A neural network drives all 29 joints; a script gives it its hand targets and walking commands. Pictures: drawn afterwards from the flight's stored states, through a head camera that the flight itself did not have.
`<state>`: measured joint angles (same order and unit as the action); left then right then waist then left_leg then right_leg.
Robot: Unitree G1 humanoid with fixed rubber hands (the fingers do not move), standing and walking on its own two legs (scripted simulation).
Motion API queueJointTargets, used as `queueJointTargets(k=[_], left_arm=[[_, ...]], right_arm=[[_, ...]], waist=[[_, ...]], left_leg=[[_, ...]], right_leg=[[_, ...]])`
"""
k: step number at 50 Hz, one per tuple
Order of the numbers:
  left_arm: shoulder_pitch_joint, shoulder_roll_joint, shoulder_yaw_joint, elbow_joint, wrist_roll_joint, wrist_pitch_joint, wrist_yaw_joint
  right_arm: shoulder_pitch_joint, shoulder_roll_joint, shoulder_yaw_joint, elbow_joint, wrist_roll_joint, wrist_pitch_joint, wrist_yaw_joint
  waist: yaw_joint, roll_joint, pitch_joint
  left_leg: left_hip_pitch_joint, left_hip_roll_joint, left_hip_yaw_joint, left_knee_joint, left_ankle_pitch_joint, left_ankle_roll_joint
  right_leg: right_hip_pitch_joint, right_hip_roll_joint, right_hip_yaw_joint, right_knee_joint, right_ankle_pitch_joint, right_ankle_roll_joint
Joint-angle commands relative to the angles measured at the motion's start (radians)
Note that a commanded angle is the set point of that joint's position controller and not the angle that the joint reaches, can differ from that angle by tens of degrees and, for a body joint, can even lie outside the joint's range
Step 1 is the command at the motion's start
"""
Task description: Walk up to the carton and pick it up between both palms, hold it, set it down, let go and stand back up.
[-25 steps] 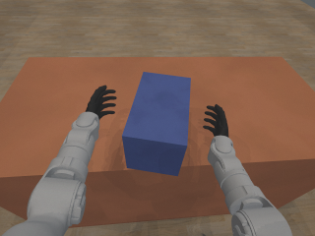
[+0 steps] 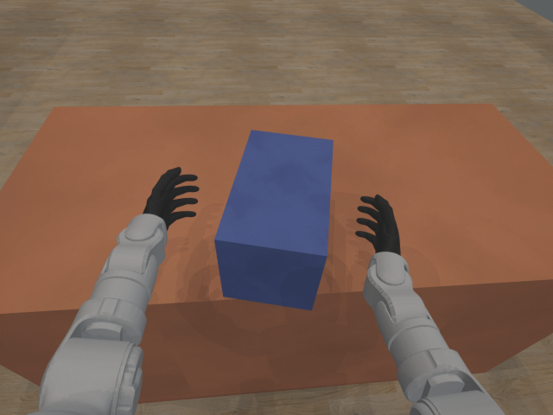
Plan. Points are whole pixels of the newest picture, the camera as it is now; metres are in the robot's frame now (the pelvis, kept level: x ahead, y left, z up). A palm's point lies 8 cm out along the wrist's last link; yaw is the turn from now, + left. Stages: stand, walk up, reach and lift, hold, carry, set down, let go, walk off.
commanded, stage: set down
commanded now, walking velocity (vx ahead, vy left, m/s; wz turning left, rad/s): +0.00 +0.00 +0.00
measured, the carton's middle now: (280, 215) +0.47 -0.02 +0.00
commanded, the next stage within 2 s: none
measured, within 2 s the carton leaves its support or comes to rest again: neither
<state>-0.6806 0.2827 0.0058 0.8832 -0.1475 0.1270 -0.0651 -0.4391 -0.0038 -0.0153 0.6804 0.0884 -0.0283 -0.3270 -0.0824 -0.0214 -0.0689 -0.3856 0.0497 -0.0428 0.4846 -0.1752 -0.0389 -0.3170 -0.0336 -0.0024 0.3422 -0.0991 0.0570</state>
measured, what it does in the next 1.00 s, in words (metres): stands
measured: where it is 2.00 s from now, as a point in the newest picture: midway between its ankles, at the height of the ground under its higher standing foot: outside the picture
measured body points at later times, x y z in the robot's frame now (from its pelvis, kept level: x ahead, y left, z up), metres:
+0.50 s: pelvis +0.00 +0.00 +0.00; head +0.01 +0.02 +0.45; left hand +0.38 +0.19 +0.04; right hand +0.30 -0.18 +0.04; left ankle +0.04 +0.13 -0.74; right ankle +0.04 -0.16 -0.74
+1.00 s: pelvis +0.01 +0.00 +0.00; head +0.01 +0.02 +0.45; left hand +0.33 +0.20 +0.02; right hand +0.26 -0.17 +0.01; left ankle +0.04 +0.13 -0.74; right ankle +0.04 -0.16 -0.74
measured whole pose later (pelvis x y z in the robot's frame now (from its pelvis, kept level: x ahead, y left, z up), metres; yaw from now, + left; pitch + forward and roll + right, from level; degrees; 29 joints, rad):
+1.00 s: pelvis +0.01 +0.00 +0.00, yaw +0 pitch -2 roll -2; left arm -0.18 0.29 0.00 0.52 -0.16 0.03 -0.12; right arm 0.04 0.02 0.10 0.42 0.09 -0.15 -0.34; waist -0.07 -0.02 0.02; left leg -0.23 0.05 -0.04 0.48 -0.21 -0.04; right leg -0.16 -0.03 0.00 0.34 -0.14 0.06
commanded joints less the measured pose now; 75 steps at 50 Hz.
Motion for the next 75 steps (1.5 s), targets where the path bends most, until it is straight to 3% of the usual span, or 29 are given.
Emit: queueJointTargets(k=[1,2,6,7,9,10,12,13,19,22,23,24,26,27,35,36,39,41,42,45,46,47,48,51,53,54,67,74,75], left_arm=[[-0.275,0.126,0.060,-0.328,0.002,-0.031,-0.022],[-0.366,0.146,0.054,-0.331,-0.013,-0.026,-0.024],[-0.281,0.139,0.059,-0.376,-0.007,-0.025,-0.025],[-0.145,0.117,0.071,-0.400,0.012,-0.020,-0.030],[-0.246,0.142,0.062,-0.424,-0.004,-0.017,-0.030],[-0.144,0.128,0.069,-0.445,0.009,-0.024,-0.032],[-0.261,0.170,0.073,-0.431,-0.012,-0.024,-0.034],[-0.128,0.129,0.067,-0.455,-0.002,-0.028,-0.032],[-0.099,0.154,0.070,-0.524,-0.008,-0.041,-0.041],[-0.071,0.152,0.055,-0.528,-0.026,-0.050,-0.044],[-0.023,0.151,0.061,-0.547,-0.026,-0.057,-0.045],[-0.151,0.179,0.046,-0.541,-0.046,-0.062,-0.039],[0.026,0.151,0.058,-0.566,-0.025,-0.075,-0.044],[-0.050,0.152,0.042,-0.560,-0.033,-0.072,-0.044],[0.093,0.141,0.040,-0.566,-0.034,-0.093,-0.057],[0.188,0.117,0.047,-0.587,-0.013,-0.097,-0.060],[0.201,0.126,0.046,-0.617,-0.020,-0.107,-0.059],[0.094,0.167,0.039,-0.612,-0.038,-0.117,-0.057],[0.255,0.125,0.041,-0.614,-0.022,-0.126,-0.055],[0.195,0.155,0.031,-0.677,-0.045,-0.137,-0.055],[0.262,0.137,0.030,-0.655,-0.039,-0.144,-0.051],[0.388,0.122,0.033,-0.668,-0.030,-0.155,-0.058],[0.257,0.160,0.023,-0.681,-0.055,-0.158,-0.058],[0.402,0.128,0.018,-0.674,-0.047,-0.177,-0.051],[0.310,0.172,0.013,-0.689,-0.073,-0.186,-0.047],[0.459,0.142,0.017,-0.706,-0.060,-0.199,-0.049],[0.632,0.131,-0.001,-0.799,-0.038,-0.200,-0.033],[0.710,0.103,-0.041,-0.834,-0.028,-0.179,-0.025],[0.750,0.089,-0.028,-0.805,-0.009,-0.165,-0.020]], right_arm=[[-0.212,-0.012,0.026,-0.332,0.087,-0.062,-0.021],[-0.300,-0.022,0.014,-0.345,0.085,-0.055,-0.021],[-0.211,-0.015,0.027,-0.379,0.090,-0.069,-0.026],[-0.102,0.003,0.056,-0.398,0.108,-0.082,-0.025],[-0.187,-0.010,0.031,-0.410,0.101,-0.082,-0.026],[-0.078,0.002,0.056,-0.431,0.105,-0.095,-0.026],[-0.197,-0.005,0.037,-0.447,0.096,-0.085,-0.028],[-0.057,0.011,0.063,-0.446,0.100,-0.095,-0.027],[-0.023,0.014,0.066,-0.500,0.097,-0.113,-0.027],[0.002,0.023,0.070,-0.533,0.094,-0.110,-0.027],[0.040,0.013,0.078,-0.545,0.092,-0.114,-0.025],[-0.069,0.006,0.055,-0.534,0.089,-0.102,-0.022],[0.117,0.036,0.094,-0.532,0.097,-0.119,-0.019],[0.029,0.023,0.079,-0.529,0.090,-0.116,-0.023],[0.151,0.037,0.095,-0.523,0.091,-0.143,-0.020],[0.236,0.052,0.118,-0.526,0.095,-0.160,-0.020],[0.241,0.051,0.108,-0.542,0.091,-0.171,-0.019],[0.147,0.034,0.087,-0.557,0.074,-0.164,-0.018],[0.287,0.063,0.118,-0.551,0.085,-0.172,-0.013],[0.219,0.045,0.096,-0.592,0.074,-0.181,-0.011],[0.283,0.054,0.099,-0.581,0.065,-0.178,-0.010],[0.403,0.070,0.128,-0.577,0.079,-0.189,-0.007],[0.282,0.046,0.104,-0.606,0.070,-0.187,-0.008],[0.384,0.051,0.111,-0.583,0.069,-0.185,0.004],[0.293,0.046,0.096,-0.623,0.058,-0.176,0.005],[0.455,0.067,0.118,-0.597,0.070,-0.184,0.008],[0.540,-0.006,0.093,-0.585,0.030,-0.210,0.064],[0.606,-0.028,0.078,-0.569,0.024,-0.218,0.089],[0.617,-0.039,0.080,-0.530,0.022,-0.214,0.100]], waist=[[0.035,0.098,-0.359],[0.029,0.098,-0.352],[0.036,0.109,-0.334],[0.059,0.098,-0.318],[0.050,0.122,-0.318],[0.067,0.117,-0.316],[0.064,0.105,-0.313],[0.061,0.092,-0.296],[0.079,0.117,-0.279],[0.068,0.093,-0.258],[0.083,0.087,-0.261],[0.077,0.107,-0.281],[0.091,0.092,-0.246],[0.078,0.110,-0.245],[0.090,0.104,-0.174],[0.103,0.107,-0.157],[0.104,0.115,-0.154],[0.097,0.105,-0.158],[0.115,0.103,-0.123],[0.106,0.114,-0.146],[0.099,0.098,-0.122],[0.121,0.098,-0.090],[0.107,0.099,-0.129],[0.114,0.103,-0.071],[0.110,0.106,-0.086],[0.118,0.098,-0.055],[0.136,0.141,-0.008],[0.113,0.164,0.005],[0.134,0.174,0.032]], left_leg=[[0.188,-0.062,0.111,-0.091,0.092,-0.004],[0.155,-0.060,0.115,-0.094,0.056,-0.002],[0.174,-0.059,0.110,-0.093,0.069,-0.002],[0.208,-0.060,0.113,-0.092,0.122,-0.004],[0.188,-0.059,0.112,-0.084,0.103,-0.010],[0.209,-0.060,0.114,-0.087,0.123,-0.008],[0.166,-0.060,0.115,-0.085,0.051,-0.001],[0.198,-0.058,0.112,-0.095,0.076,-0.002],[0.196,-0.059,0.115,-0.087,0.086,-0.002],[0.178,-0.057,0.115,-0.095,0.033,0.005],[0.197,-0.056,0.112,-0.100,0.037,0.009],[0.166,-0.054,0.114,-0.097,-0.005,0.007],[0.201,-0.052,0.110,-0.098,0.020,0.009],[0.189,-0.053,0.111,-0.099,0.011,0.010],[0.223,-0.047,0.103,-0.096,0.042,0.002],[0.240,-0.049,0.107,-0.097,0.067,0.000],[0.252,-0.052,0.106,-0.092,0.075,-0.003],[0.213,-0.050,0.105,-0.095,0.008,0.002],[0.238,-0.049,0.101,-0.100,0.032,0.005],[0.243,-0.054,0.107,-0.094,0.030,-0.003],[0.248,-0.051,0.101,-0.097,0.018,0.001],[0.282,-0.050,0.101,-0.096,0.057,0.001],[0.270,-0.054,0.107,-0.091,0.040,-0.002],[0.273,-0.048,0.098,-0.104,0.008,0.002],[0.244,-0.052,0.102,-0.100,-0.034,0.004],[0.282,-0.051,0.098,-0.098,-0.002,0.002],[0.331,-0.040,0.093,-0.099,0.096,-0.029],[0.362,-0.042,0.096,-0.095,0.155,-0.049],[0.375,-0.039,0.090,-0.100,0.163,-0.053]], right_leg=[[0.339,0.072,-0.028,0.018,0.142,-0.034],[0.324,0.070,-0.027,0.018,0.111,-0.034],[0.334,0.074,-0.030,0.020,0.115,-0.036],[0.361,0.081,-0.026,0.018,0.151,-0.035],[0.335,0.078,-0.027,0.016,0.117,-0.042],[0.356,0.078,-0.026,0.010,0.134,-0.041],[0.328,0.071,-0.025,0.013,0.062,-0.038],[0.350,0.074,-0.027,0.011,0.098,-0.037],[0.341,0.070,-0.019,0.008,0.082,-0.042],[0.342,0.065,-0.017,0.009,0.042,-0.041],[0.349,0.066,-0.018,0.003,0.029,-0.046],[0.317,0.059,-0.015,0.007,-0.010,-0.050],[0.348,0.063,-0.011,0.003,0.017,-0.052],[0.331,0.062,-0.015,0.006,0.010,-0.053],[0.321,0.057,-0.019,-0.010,-0.006,-0.057],[0.331,0.061,-0.013,-0.014,0.013,-0.056],[0.316,0.057,-0.011,-0.019,0.001,-0.058],[0.291,0.051,-0.015,-0.016,-0.069,-0.057],[0.318,0.049,-0.015,-0.017,-0.038,-0.058],[0.285,0.048,-0.009,-0.022,-0.059,-0.059],[0.285,0.044,-0.013,-0.022,-0.067,-0.058],[0.299,0.047,-0.010,-0.027,-0.039,-0.057],[0.276,0.043,-0.003,-0.028,-0.060,-0.059],[0.271,0.039,-0.004,-0.029,-0.090,-0.063],[0.250,0.030,-0.001,-0.021,-0.133,-0.060],[0.265,0.032,0.000,-0.028,-0.102,-0.059],[0.232,0.049,-0.003,-0.029,-0.102,-0.076],[0.236,0.056,0.002,-0.041,-0.056,-0.075],[0.225,0.059,-0.005,-0.041,-0.081,-0.078]])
